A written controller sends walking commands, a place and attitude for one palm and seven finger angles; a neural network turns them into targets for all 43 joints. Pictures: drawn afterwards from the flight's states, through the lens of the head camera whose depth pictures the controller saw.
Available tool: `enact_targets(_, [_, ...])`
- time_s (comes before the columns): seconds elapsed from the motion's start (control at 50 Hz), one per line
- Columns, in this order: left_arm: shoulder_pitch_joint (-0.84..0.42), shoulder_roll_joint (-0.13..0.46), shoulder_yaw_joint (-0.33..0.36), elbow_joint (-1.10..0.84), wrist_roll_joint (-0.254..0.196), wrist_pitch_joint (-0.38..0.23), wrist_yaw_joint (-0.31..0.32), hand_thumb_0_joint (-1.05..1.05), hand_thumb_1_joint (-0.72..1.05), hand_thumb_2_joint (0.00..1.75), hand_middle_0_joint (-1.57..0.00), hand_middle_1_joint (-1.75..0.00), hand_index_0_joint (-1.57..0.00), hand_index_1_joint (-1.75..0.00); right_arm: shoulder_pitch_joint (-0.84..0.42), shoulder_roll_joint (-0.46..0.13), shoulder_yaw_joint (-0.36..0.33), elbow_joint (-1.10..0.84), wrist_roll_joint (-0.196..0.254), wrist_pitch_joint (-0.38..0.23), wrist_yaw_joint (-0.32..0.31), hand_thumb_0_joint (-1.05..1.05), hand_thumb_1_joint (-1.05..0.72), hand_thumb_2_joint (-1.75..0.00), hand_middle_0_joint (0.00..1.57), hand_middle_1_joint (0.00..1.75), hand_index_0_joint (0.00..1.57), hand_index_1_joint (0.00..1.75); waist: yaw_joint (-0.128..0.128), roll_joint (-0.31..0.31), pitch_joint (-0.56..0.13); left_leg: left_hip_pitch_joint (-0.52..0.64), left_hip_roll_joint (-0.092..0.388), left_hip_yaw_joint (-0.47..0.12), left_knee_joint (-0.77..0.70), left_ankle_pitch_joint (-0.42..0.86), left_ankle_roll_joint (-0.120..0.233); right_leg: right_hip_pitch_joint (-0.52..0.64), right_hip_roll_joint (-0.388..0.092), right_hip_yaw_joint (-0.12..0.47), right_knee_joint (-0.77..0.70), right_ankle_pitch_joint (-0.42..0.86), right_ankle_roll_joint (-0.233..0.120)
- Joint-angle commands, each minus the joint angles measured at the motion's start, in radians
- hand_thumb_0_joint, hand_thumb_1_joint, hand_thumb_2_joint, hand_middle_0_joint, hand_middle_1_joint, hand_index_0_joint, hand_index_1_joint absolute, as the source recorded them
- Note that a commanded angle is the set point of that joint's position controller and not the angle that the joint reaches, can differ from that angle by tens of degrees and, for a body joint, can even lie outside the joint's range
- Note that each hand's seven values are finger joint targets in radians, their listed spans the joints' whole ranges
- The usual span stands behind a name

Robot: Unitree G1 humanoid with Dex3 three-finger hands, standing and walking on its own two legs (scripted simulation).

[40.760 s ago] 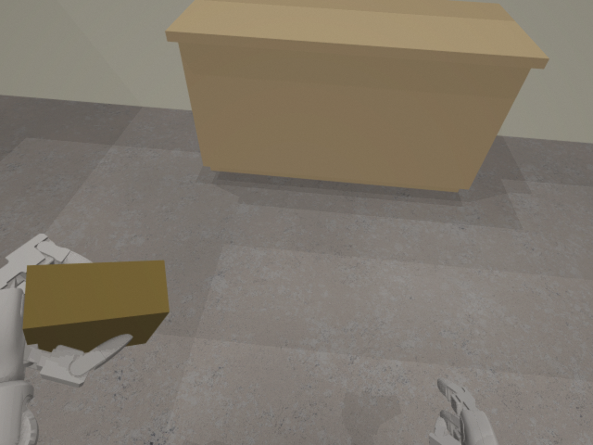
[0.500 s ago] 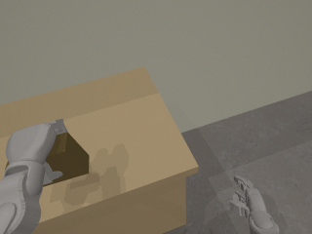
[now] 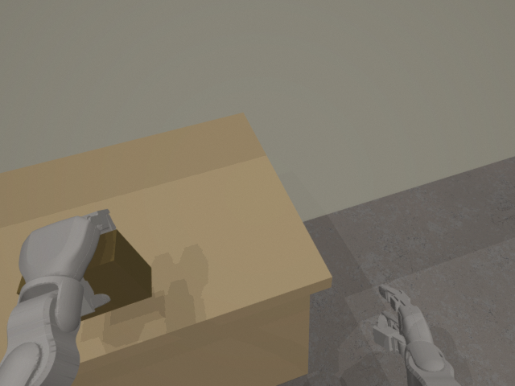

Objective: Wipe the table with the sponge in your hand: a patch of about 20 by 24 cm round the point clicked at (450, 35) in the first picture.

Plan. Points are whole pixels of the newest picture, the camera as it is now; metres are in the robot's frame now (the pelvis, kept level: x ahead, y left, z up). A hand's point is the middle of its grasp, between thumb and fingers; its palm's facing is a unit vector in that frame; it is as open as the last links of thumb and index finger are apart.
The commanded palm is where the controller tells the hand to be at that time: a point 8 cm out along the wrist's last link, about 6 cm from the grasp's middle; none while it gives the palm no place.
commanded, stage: move the sponge above the wiping area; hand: left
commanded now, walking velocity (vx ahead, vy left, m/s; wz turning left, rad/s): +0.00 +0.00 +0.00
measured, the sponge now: (99, 284) +0.21 +0.29 +0.08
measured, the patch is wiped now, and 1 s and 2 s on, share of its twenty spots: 0.00 0.00 0.00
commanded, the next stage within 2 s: lower the sponge onto the table in 1.44 s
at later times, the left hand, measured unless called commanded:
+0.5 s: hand (101, 267) +0.22 +0.28 +0.10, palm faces +0.04 -0.10 -0.99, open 9.8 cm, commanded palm +0.19 +0.27 +0.17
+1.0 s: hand (102, 275) +0.22 +0.28 +0.10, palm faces +0.04 -0.09 -0.99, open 9.8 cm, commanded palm +0.19 +0.27 +0.16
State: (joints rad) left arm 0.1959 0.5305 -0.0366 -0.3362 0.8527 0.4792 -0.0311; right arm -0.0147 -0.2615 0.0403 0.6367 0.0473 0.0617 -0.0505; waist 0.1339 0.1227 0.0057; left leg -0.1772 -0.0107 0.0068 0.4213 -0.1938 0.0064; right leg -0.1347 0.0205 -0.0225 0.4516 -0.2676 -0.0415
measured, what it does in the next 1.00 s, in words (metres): stands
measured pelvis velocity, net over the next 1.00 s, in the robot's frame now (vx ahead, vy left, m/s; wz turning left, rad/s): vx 0.01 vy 0.00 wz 0.00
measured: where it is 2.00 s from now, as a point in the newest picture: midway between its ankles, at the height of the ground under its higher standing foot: outside the picture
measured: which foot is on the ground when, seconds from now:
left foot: down 0.00-1.00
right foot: down 0.00-1.00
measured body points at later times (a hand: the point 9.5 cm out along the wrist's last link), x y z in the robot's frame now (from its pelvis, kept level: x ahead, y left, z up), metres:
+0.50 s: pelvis +0.00 +0.00 +0.00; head +0.00 -0.05 +0.45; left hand +0.22 +0.28 +0.16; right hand +0.25 -0.20 -0.09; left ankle +0.02 +0.12 -0.74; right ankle -0.01 -0.09 -0.74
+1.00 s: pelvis +0.01 +0.00 +0.00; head +0.00 -0.05 +0.45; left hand +0.21 +0.28 +0.15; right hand +0.26 -0.20 -0.08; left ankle +0.02 +0.12 -0.74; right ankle -0.01 -0.09 -0.74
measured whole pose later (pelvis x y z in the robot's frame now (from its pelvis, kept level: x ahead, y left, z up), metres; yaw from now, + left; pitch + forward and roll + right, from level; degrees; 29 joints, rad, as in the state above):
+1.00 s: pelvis +0.01 +0.00 +0.00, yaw +0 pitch -3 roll +0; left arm 0.25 0.49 -0.06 -0.29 0.88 0.41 0.03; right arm 0.01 -0.26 0.02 0.64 0.04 0.06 -0.05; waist 0.13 0.11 0.00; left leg -0.18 0.00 0.00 0.43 -0.21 0.00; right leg -0.13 0.03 -0.02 0.44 -0.27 -0.04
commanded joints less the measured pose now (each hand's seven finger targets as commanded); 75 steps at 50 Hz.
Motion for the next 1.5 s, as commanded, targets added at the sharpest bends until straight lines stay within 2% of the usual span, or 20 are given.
enact_targets(0.0, [-0.190,0.224,0.146,-0.205,0.039,-0.025,0.035,0.00,0.10,1.30,-1.20,-1.60,-1.20,-1.60,-0.217,-0.088,-0.037,-0.186,-0.005,-0.057,-0.016,0.00,-0.90,-0.90,0.20,0.30,0.20,0.30,-0.006,-0.060,-0.183,0.084,-0.025,-0.051,-0.028,0.195,0.038,0.017,-0.013,0.095,-0.081,0.185,-0.020])
enact_targets(0.22, [-0.269,0.270,0.200,-0.128,0.054,-0.063,0.081,0.00,0.10,1.30,-1.20,-1.60,-1.20,-1.60,-0.227,-0.093,-0.035,-0.166,-0.009,-0.074,-0.027,0.00,-0.90,-0.90,0.20,0.30,0.20,0.30,0.009,-0.033,-0.171,0.093,-0.030,-0.060,-0.042,0.147,0.034,-0.001,0.003,0.124,-0.108,0.103,-0.036])
enact_targets(0.24, [-0.266,0.201,0.139,-0.114,0.045,-0.063,0.077,0.00,0.10,1.30,-1.20,-1.60,-1.20,-1.60,-0.207,-0.088,-0.036,-0.168,-0.007,-0.076,-0.026,0.00,-0.90,-0.90,0.20,0.30,0.20,0.30,-0.010,-0.037,-0.184,0.086,-0.026,-0.045,-0.036,0.163,0.036,0.012,-0.005,0.082,-0.096,0.135,-0.027])
enact_targets(0.32, [-0.214,0.214,0.157,-0.137,0.044,-0.060,0.073,0.00,0.10,1.30,-1.20,-1.60,-1.20,-1.60,-0.224,-0.092,-0.037,-0.170,-0.010,-0.077,-0.018,0.00,-0.90,-0.90,0.20,0.30,0.20,0.30,0.006,-0.026,-0.197,0.102,-0.027,-0.058,-0.036,0.188,0.035,0.018,0.000,0.112,-0.093,0.168,-0.035])
enact_targets(0.36, [-0.203,0.212,0.153,-0.128,0.046,-0.063,0.069,0.00,0.10,1.30,-1.20,-1.60,-1.20,-1.60,-0.194,-0.093,-0.041,-0.169,-0.008,-0.075,-0.012,0.00,-0.90,-0.90,0.20,0.30,0.20,0.30,-0.005,-0.074,-0.199,0.082,-0.023,-0.056,-0.033,0.198,0.034,0.025,-0.007,0.091,-0.085,0.189,-0.024])
enact_targets(0.42, [-0.188,0.223,0.168,-0.156,0.054,-0.056,0.075,0.00,0.10,1.30,-1.20,-1.60,-1.20,-1.60,-0.219,-0.094,-0.038,-0.174,-0.010,-0.070,-0.010,0.00,-0.90,-0.90,0.20,0.30,0.20,0.30,0.008,-0.038,-0.188,0.090,-0.026,-0.059,-0.031,0.200,0.035,0.016,0.001,0.117,-0.085,0.183,-0.036])
enact_targets(0.44, [-0.178,0.171,0.127,-0.165,0.045,-0.061,0.076,0.00,0.10,1.30,-1.20,-1.60,-1.20,-1.60,-0.190,-0.089,-0.045,-0.181,-0.010,-0.072,-0.008,0.00,-0.90,-0.90,0.20,0.30,0.20,0.30,-0.005,-0.064,-0.207,0.086,-0.020,-0.046,-0.024,0.212,0.039,0.028,-0.007,0.076,-0.073,0.209,-0.025])
enact_targets(0.52, [-0.122,0.233,0.196,-0.176,0.055,-0.058,0.095,0.00,0.10,1.30,-1.20,-1.60,-1.20,-1.60,-0.204,-0.095,-0.046,-0.177,-0.013,-0.066,-0.002,0.00,-0.90,-0.90,0.20,0.30,0.20,0.30,0.014,-0.059,-0.201,0.090,-0.023,-0.060,-0.018,0.230,0.036,0.028,0.001,0.117,-0.074,0.228,-0.035])
enact_targets(0.54, [-0.138,0.176,0.144,-0.172,0.050,-0.056,0.096,0.00,0.10,1.30,-1.20,-1.60,-1.20,-1.60,-0.180,-0.089,-0.047,-0.181,-0.011,-0.065,0.000,0.00,-0.90,-0.90,0.20,0.30,0.20,0.30,-0.006,-0.081,-0.205,0.079,-0.019,-0.044,-0.013,0.237,0.039,0.032,-0.007,0.080,-0.065,0.249,-0.025])
enact_targets(0.62, [-0.152,0.215,0.171,-0.174,0.058,-0.046,0.103,0.00,0.10,1.30,-1.20,-1.60,-1.20,-1.60,-0.211,-0.096,-0.044,-0.176,-0.008,-0.058,-0.003,0.00,-0.90,-0.90,0.20,0.30,0.20,0.30,0.003,-0.048,-0.169,0.087,-0.024,-0.057,-0.017,0.210,0.036,0.002,0.003,0.119,-0.081,0.204,-0.035])
enact_targets(0.64, [-0.162,0.142,0.101,-0.168,0.049,-0.048,0.099,0.00,0.10,1.30,-1.20,-1.60,-1.20,-1.60,-0.186,-0.087,-0.048,-0.182,-0.007,-0.062,-0.006,0.00,-0.90,-0.90,0.20,0.30,0.20,0.30,-0.017,-0.069,-0.179,0.084,-0.021,-0.042,-0.012,0.204,0.042,0.005,-0.006,0.080,-0.076,0.209,-0.022])
enact_targets(0.72, [-0.154,0.198,0.147,-0.190,0.056,-0.063,0.098,0.00,0.10,1.30,-1.20,-1.60,-1.20,-1.60,-0.210,-0.090,-0.044,-0.182,-0.010,-0.067,-0.011,0.00,-0.90,-0.90,0.20,0.30,0.20,0.30,0.000,-0.039,-0.195,0.103,-0.027,-0.058,-0.014,0.213,0.041,0.014,0.003,0.120,-0.080,0.214,-0.034])
enact_targets(0.92, [-0.139,0.218,0.180,-0.185,0.062,-0.074,0.114,0.00,0.10,1.30,-1.20,-1.60,-1.20,-1.60,-0.209,-0.089,-0.043,-0.179,-0.011,-0.060,-0.005,0.00,-0.90,-0.90,0.20,0.30,0.20,0.30,0.007,-0.026,-0.179,0.097,-0.026,-0.061,-0.016,0.220,0.037,0.013,0.005,0.120,-0.083,0.208,-0.040])
enact_targets(0.94, [-0.126,0.168,0.135,-0.164,0.053,-0.070,0.111,0.00,0.10,1.30,-1.20,-1.60,-1.20,-1.60,-0.184,-0.086,-0.048,-0.178,-0.012,-0.060,-0.006,0.00,-0.90,-0.90,0.20,0.30,0.20,0.30,-0.007,-0.051,-0.182,0.088,-0.023,-0.045,-0.011,0.224,0.041,0.021,-0.002,0.079,-0.077,0.226,-0.028])
enact_targets(1.12, [-0.124,0.217,0.171,-0.171,0.044,-0.050,0.090,0.00,0.10,1.30,-1.20,-1.60,-1.20,-1.60,-0.216,-0.095,-0.042,-0.179,-0.006,-0.056,-0.009,0.00,-0.90,-0.90,0.20,0.30,0.20,0.30,-0.002,-0.067,-0.168,0.085,-0.028,-0.057,-0.016,0.196,0.039,0.011,0.002,0.123,-0.089,0.196,-0.030])
enact_targets(1.14, [-0.153,0.160,0.109,-0.164,0.046,-0.054,0.083,0.00,0.10,1.30,-1.20,-1.60,-1.20,-1.60,-0.192,-0.090,-0.043,-0.179,-0.008,-0.057,-0.012,0.00,-0.90,-0.90,0.20,0.30,0.20,0.30,-0.019,-0.073,-0.176,0.082,-0.025,-0.043,-0.013,0.195,0.044,0.008,-0.006,0.081,-0.083,0.203,-0.019])
enact_targets(1.28, [-0.140,0.205,0.157,-0.168,0.055,-0.090,0.095,0.00,0.10,1.30,-1.20,-1.60,-1.20,-1.60,-0.177,-0.090,-0.050,-0.175,-0.012,-0.068,-0.011,0.00,-0.90,-0.90,0.20,0.30,0.20,0.30,-0.002,-0.066,-0.204,0.093,-0.027,-0.054,-0.015,0.217,0.041,0.032,-0.005,0.088,-0.082,0.221,-0.023])
enact_targets(1.32, [-0.096,0.268,0.235,-0.184,0.049,-0.088,0.107,0.00,0.10,1.30,-1.20,-1.60,-1.20,-1.60,-0.202,-0.094,-0.047,-0.175,-0.011,-0.067,-0.007,0.00,-0.90,-0.90,0.20,0.30,0.20,0.30,0.017,-0.035,-0.201,0.091,-0.031,-0.060,-0.011,0.224,0.039,0.043,0.003,0.129,-0.080,0.232,-0.037])
enact_targets(1.34, [-0.093,0.200,0.172,-0.192,0.046,-0.081,0.104,0.00,0.10,1.30,-1.20,-1.60,-1.20,-1.60,-0.186,-0.086,-0.047,-0.179,-0.012,-0.063,-0.004,0.00,-0.90,-0.90,0.20,0.30,0.20,0.30,0.004,-0.031,-0.207,0.086,-0.028,-0.049,-0.010,0.232,0.039,0.045,-0.005,0.082,-0.073,0.240,-0.027])
enact_targets(1.48, [-0.090,0.188,0.152,-0.173,0.032,-0.061,0.090,0.00,0.10,1.30,-1.20,-1.60,-1.20,-1.60,-0.183,-0.097,-0.052,-0.177,-0.005,-0.060,-0.004,0.00,-0.90,-0.90,0.20,0.30,0.20,0.30,-0.009,-0.083,-0.171,0.076,-0.023,-0.051,-0.014,0.198,0.040,0.011,-0.006,0.090,-0.084,0.212,-0.017])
